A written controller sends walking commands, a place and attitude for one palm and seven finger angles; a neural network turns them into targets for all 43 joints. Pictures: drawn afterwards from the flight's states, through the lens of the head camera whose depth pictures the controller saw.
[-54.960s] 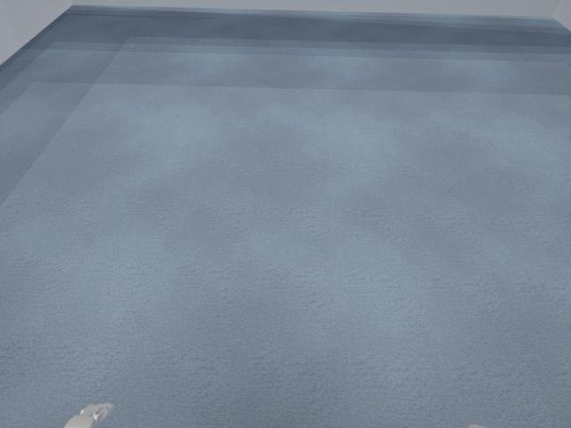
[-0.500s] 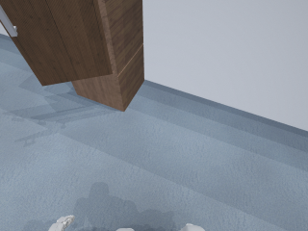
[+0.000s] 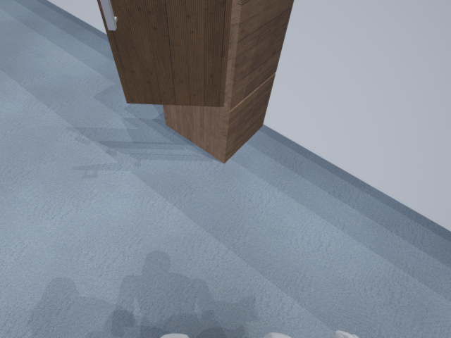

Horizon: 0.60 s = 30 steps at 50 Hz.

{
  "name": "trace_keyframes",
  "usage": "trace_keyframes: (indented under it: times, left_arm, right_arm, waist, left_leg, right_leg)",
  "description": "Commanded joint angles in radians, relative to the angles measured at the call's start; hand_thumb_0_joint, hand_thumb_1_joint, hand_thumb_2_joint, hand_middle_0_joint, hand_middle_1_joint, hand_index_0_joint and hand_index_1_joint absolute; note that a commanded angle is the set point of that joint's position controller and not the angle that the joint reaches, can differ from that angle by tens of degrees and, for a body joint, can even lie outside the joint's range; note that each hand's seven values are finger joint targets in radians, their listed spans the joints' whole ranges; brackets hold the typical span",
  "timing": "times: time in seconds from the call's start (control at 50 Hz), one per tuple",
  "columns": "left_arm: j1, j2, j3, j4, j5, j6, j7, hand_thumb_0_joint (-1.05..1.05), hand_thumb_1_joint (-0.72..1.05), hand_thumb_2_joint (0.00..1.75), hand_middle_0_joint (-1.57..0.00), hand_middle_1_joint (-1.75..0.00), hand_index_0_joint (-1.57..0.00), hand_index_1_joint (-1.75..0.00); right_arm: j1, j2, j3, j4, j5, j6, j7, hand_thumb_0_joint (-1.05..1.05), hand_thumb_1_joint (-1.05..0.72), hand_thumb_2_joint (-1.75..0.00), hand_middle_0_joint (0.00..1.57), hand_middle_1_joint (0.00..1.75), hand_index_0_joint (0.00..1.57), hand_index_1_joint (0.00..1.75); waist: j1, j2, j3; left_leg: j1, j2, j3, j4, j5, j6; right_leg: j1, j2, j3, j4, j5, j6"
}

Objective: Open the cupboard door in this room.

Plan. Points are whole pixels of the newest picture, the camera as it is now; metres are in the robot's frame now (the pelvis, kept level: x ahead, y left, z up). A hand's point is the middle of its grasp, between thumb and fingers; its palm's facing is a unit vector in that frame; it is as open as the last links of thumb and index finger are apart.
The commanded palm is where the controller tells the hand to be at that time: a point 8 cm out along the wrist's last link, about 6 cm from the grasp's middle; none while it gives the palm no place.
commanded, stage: take the last steps up to it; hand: left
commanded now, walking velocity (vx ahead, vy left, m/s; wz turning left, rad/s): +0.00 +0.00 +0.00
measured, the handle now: out of the picture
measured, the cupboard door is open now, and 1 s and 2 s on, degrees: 39 39 39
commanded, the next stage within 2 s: come to a stop and stand still in 1.26 s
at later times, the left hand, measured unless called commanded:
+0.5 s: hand out of the picture +0.00 +0.20 -0.16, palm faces +0.24 -0.95 -0.18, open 7.4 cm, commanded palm none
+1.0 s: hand (103, 234) +0.32 +0.30 -0.15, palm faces +0.15 -0.97 -0.21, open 7.4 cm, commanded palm none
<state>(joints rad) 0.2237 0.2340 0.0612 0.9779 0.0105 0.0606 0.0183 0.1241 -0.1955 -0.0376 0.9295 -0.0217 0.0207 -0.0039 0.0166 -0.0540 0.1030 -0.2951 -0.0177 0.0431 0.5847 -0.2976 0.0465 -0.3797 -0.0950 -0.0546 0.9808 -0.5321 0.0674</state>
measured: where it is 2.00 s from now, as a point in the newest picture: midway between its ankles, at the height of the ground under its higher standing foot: (182, 275)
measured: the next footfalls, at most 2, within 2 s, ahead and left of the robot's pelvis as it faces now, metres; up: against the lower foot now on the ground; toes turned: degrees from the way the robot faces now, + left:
right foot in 0.22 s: +0.04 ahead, -0.14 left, +0.00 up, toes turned -1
left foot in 0.56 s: +0.17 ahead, +0.20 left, +0.00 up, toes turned +17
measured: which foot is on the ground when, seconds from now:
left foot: down 0.00-0.20, up 0.22-0.54, down 0.56-0.94, up 0.96-1.00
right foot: up 0.00-0.20, down 0.22-0.56, up 0.58-0.92, down 0.94-1.00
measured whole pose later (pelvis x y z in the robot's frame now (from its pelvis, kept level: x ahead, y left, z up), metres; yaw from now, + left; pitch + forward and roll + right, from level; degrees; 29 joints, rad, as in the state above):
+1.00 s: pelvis +0.23 +0.10 +0.00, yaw +8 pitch -1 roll +1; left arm 0.13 0.16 0.06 0.96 0.02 -0.06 -0.01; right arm 0.35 -0.17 -0.04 1.13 -0.02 -0.01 0.01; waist -0.02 0.03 0.06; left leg -0.23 0.01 0.11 0.82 -0.47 0.02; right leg -0.33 -0.05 -0.14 0.61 -0.26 -0.05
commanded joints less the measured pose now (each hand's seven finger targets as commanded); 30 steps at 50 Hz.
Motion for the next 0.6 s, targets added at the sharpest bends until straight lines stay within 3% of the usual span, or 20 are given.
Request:
trace_keyframes:
  times: [0.0,0.04,0.08,0.12,0.14,0.16,0.18,0.2,0.22,0.24,0.26,0.3,0.36,0.44,0.48,0.5,0.52,0.54,0.56,0.58]
  left_arm:
    - [-0.013,0.046,0.008,-0.076,0.000,-0.027,-0.003,0.00,0.90,0.90,-0.20,-0.30,-0.20,-0.30]
    - [-0.017,0.035,0.005,-0.076,0.004,-0.033,-0.010,0.00,0.90,0.90,-0.20,-0.30,-0.20,-0.30]
    - [-0.016,0.034,0.006,-0.074,0.008,-0.039,-0.017,0.00,0.90,0.90,-0.20,-0.30,-0.20,-0.30]
    - [0.038,0.041,0.012,-0.058,0.012,-0.051,-0.026,0.00,0.90,0.90,-0.20,-0.30,-0.20,-0.30]
    - [0.093,0.043,0.018,-0.039,0.013,-0.059,-0.027,0.00,0.90,0.90,-0.20,-0.30,-0.20,-0.30]
    - [0.153,0.081,0.030,-0.023,0.019,-0.069,-0.023,0.00,0.90,0.90,-0.20,-0.30,-0.20,-0.30]
    - [0.214,0.167,0.052,-0.015,0.032,-0.077,-0.012,0.00,0.90,0.90,-0.20,-0.30,-0.20,-0.30]
    - [0.229,0.211,0.054,-0.025,0.018,-0.077,-0.008,0.00,0.90,0.90,-0.20,-0.30,-0.20,-0.30]
    - [0.193,0.198,0.057,-0.036,0.016,-0.087,0.001,0.00,0.90,0.90,-0.20,-0.30,-0.20,-0.30]
    - [0.126,0.159,0.045,-0.040,0.016,-0.098,0.001,0.00,0.90,0.90,-0.20,-0.30,-0.20,-0.30]
    - [0.081,0.119,0.033,-0.046,0.014,-0.107,-0.002,0.00,0.90,0.90,-0.20,-0.30,-0.20,-0.30]
    - [0.075,0.099,0.028,-0.039,0.012,-0.123,-0.005,0.00,0.90,0.90,-0.20,-0.30,-0.20,-0.30]
    - [0.149,0.116,0.033,0.009,0.018,-0.134,-0.006,0.00,0.90,0.90,-0.20,-0.30,-0.20,-0.30]
    - [0.183,0.145,0.037,0.053,0.024,-0.126,-0.010,0.00,0.90,0.90,-0.20,-0.30,-0.20,-0.30]
    - [0.155,0.147,0.040,0.057,0.020,-0.116,-0.012,0.00,0.90,0.90,-0.20,-0.30,-0.20,-0.30]
    - [0.146,0.135,0.037,0.057,0.016,-0.112,-0.016,0.00,0.90,0.90,-0.20,-0.30,-0.20,-0.30]
    - [0.159,0.079,0.026,0.044,0.013,-0.107,-0.023,0.00,0.90,0.90,-0.20,-0.30,-0.20,-0.30]
    - [0.132,0.016,0.011,-0.005,0.005,-0.102,-0.027,0.00,0.90,0.90,-0.20,-0.30,-0.20,-0.30]
    - [0.048,0.012,0.006,-0.040,0.011,-0.103,-0.020,0.00,0.90,0.90,-0.20,-0.30,-0.20,-0.30]
    - [0.006,-0.003,0.003,-0.045,0.010,-0.103,-0.017,0.00,0.90,0.90,-0.20,-0.30,-0.20,-0.30]
  right_arm:
    - [0.075,-0.185,-0.040,-0.020,-0.005,-0.019,-0.031,0.00,-0.90,-0.90,0.20,0.30,0.20,0.30]
    - [0.083,-0.186,-0.040,-0.013,-0.007,-0.017,-0.027,0.00,-0.90,-0.90,0.20,0.30,0.20,0.30]
    - [0.086,-0.184,-0.042,-0.007,-0.008,-0.013,-0.020,0.00,-0.90,-0.90,0.20,0.30,0.20,0.30]
    - [0.061,-0.189,-0.045,-0.009,-0.005,-0.011,-0.013,0.00,-0.90,-0.90,0.20,0.30,0.20,0.30]
    - [0.037,-0.181,-0.047,-0.015,-0.001,-0.009,-0.010,0.00,-0.90,-0.90,0.20,0.30,0.20,0.30]
    - [0.025,-0.148,-0.043,-0.025,0.005,-0.011,-0.004,0.00,-0.90,-0.90,0.20,0.30,0.20,0.30]
    - [0.014,-0.079,-0.031,-0.055,0.014,-0.015,0.005,0.00,-0.90,-0.90,0.20,0.30,0.20,0.30]
    - [-0.067,-0.126,-0.035,-0.094,-0.002,-0.013,0.015,0.00,-0.90,-0.90,0.20,0.30,0.20,0.30]
    - [-0.072,-0.132,-0.043,-0.099,-0.004,-0.009,0.022,0.00,-0.90,-0.90,0.20,0.30,0.20,0.30]
    - [-0.070,-0.135,-0.050,-0.078,-0.006,-0.004,0.028,0.00,-0.90,-0.90,0.20,0.30,0.20,0.30]
    - [-0.042,-0.126,-0.051,-0.059,-0.007,0.000,0.035,0.00,-0.90,-0.90,0.20,0.30,0.20,0.30]
    - [-0.005,-0.093,-0.045,-0.033,-0.003,0.003,0.046,0.00,-0.90,-0.90,0.20,0.30,0.20,0.30]
    - [-0.030,-0.051,-0.035,-0.031,0.003,-0.009,0.056,0.00,-0.90,-0.90,0.20,0.30,0.20,0.30]
    - [-0.052,-0.025,-0.021,-0.043,0.007,-0.031,0.062,0.00,-0.90,-0.90,0.20,0.30,0.20,0.30]
    - [0.046,-0.046,-0.022,-0.011,0.003,-0.044,0.054,0.00,-0.90,-0.90,0.20,0.30,0.20,0.30]
    - [0.148,-0.080,-0.030,0.024,-0.002,-0.052,0.043,0.00,-0.90,-0.90,0.20,0.30,0.20,0.30]
    - [0.284,-0.172,-0.055,0.057,-0.008,-0.058,0.030,0.00,-0.90,-0.90,0.20,0.30,0.20,0.30]
    - [0.423,-0.274,-0.084,0.084,-0.017,-0.059,0.008,0.00,-0.90,-0.90,0.20,0.30,0.20,0.30]
    - [0.440,-0.283,-0.080,0.100,-0.015,-0.054,-0.002,0.00,-0.90,-0.90,0.20,0.30,0.20,0.30]
    - [0.364,-0.247,-0.072,0.087,-0.013,-0.058,-0.009,0.00,-0.90,-0.90,0.20,0.30,0.20,0.30]
  waist:
    - [-0.032,0.181,-0.168]
    - [-0.035,0.201,-0.177]
    - [-0.035,0.219,-0.135]
    - [-0.003,0.200,-0.104]
    - [0.027,0.168,-0.091]
    - [0.059,0.043,-0.064]
    - [0.092,-0.243,-0.047]
    - [0.114,-0.225,0.008]
    - [0.076,-0.151,0.019]
    - [0.044,-0.169,0.065]
    - [0.012,-0.153,0.067]
    - [-0.003,-0.149,0.023]
    - [0.025,-0.090,-0.025]
    - [0.044,-0.157,-0.029]
    - [-0.008,-0.133,-0.051]
    - [-0.055,-0.064,-0.092]
    - [-0.108,0.144,-0.177]
    - [-0.158,0.369,-0.244]
    - [-0.162,0.305,-0.212]
    - [-0.131,0.289,-0.177]
  left_leg:
    - [0.197,0.280,-0.248,-0.213,0.592,0.141]
    - [0.180,0.255,-0.237,-0.226,0.435,0.133]
    - [0.107,0.235,-0.268,-0.263,0.156,0.127]
    - [0.004,0.203,-0.276,-0.264,-0.080,0.106]
    - [-0.084,0.164,-0.251,-0.216,-0.177,0.079]
    - [-0.231,0.084,-0.187,-0.084,-0.263,0.034]
    - [-0.451,-0.036,-0.045,0.190,-0.303,-0.031]
    - [-0.474,-0.008,-0.075,0.416,-0.289,-0.042]
    - [-0.466,0.038,-0.114,0.526,-0.211,-0.048]
    - [-0.464,0.073,-0.132,0.569,-0.121,-0.053]
    - [-0.427,0.089,-0.119,0.570,-0.027,-0.067]
    - [-0.360,0.099,-0.064,0.517,0.051,-0.088]
    - [-0.313,0.089,0.007,0.307,0.033,-0.096]
    - [-0.163,0.054,0.070,0.070,0.004,-0.075]
    - [0.029,0.013,0.129,-0.062,0.053,-0.063]
    - [0.187,-0.003,0.144,-0.118,0.047,-0.053]
    - [0.395,0.143,-0.045,-0.138,-0.001,-0.001]
    - [0.501,0.373,-0.407,-0.275,-0.067,0.102]
    - [0.424,0.430,-0.468,-0.338,-0.142,0.159]
    - [0.340,0.421,-0.445,-0.345,-0.193,0.172]
  right_leg:
    - [-0.067,0.009,0.042,-0.004,0.041,-0.007]
    - [-0.009,0.032,0.010,-0.108,0.034,-0.013]
    - [0.045,0.055,-0.019,-0.198,0.044,-0.025]
    - [0.162,0.076,-0.043,-0.343,0.106,-0.035]
    - [0.279,0.077,-0.055,-0.466,0.163,-0.038]
    - [0.410,0.003,0.033,-0.598,0.093,-0.061]
    - [0.509,-0.272,0.400,-0.785,-0.145,-0.162]
    - [0.373,-0.421,0.567,-0.898,-0.217,-0.241]
    - [0.301,-0.427,0.593,-0.905,-0.278,-0.261]
    - [0.233,-0.372,0.502,-0.901,-0.219,-0.228]
    - [0.205,-0.314,0.348,-0.887,-0.083,-0.188]
    - [0.217,-0.256,0.154,-0.857,0.146,-0.152]
    - [0.319,-0.251,0.060,-0.806,0.348,-0.153]
    - [0.293,-0.257,0.005,-0.735,0.412,-0.141]
    - [0.218,-0.218,-0.042,-0.649,0.400,-0.112]
    - [0.156,-0.178,-0.084,-0.511,0.439,-0.092]
    - [-0.004,-0.102,-0.145,-0.248,0.312,-0.054]
    - [-0.216,0.020,-0.155,0.039,-0.082,-0.022]
    - [-0.279,0.011,-0.041,0.213,-0.093,-0.063]
    - [-0.326,-0.023,0.001,0.300,-0.024,-0.078]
